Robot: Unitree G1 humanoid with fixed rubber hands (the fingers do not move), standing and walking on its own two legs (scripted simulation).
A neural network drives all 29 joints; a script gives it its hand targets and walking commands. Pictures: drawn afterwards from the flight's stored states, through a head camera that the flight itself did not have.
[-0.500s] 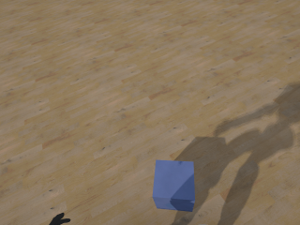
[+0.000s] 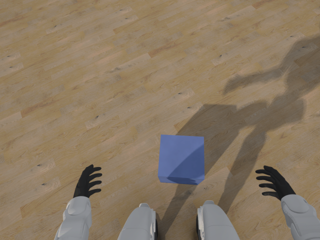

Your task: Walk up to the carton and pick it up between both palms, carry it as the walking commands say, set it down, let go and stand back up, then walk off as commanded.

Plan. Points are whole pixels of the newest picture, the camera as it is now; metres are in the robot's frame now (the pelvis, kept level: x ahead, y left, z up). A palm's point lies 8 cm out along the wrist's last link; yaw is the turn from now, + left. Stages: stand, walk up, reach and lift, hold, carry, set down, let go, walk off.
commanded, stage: reach and lift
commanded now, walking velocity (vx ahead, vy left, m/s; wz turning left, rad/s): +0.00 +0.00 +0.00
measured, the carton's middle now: (180, 161) +0.41 -0.06 -0.60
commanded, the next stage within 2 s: none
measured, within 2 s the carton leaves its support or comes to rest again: neither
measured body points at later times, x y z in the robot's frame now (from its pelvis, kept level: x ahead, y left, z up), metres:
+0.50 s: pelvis -0.06 -0.01 -0.05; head +0.17 -0.03 +0.34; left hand +0.35 +0.18 -0.14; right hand +0.31 -0.27 -0.17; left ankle +0.01 +0.12 -0.69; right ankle +0.02 -0.15 -0.69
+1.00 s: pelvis -0.04 -0.01 -0.07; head +0.24 -0.03 +0.28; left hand +0.43 +0.13 -0.18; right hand +0.41 -0.25 -0.20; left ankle +0.01 +0.12 -0.69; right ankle +0.02 -0.15 -0.69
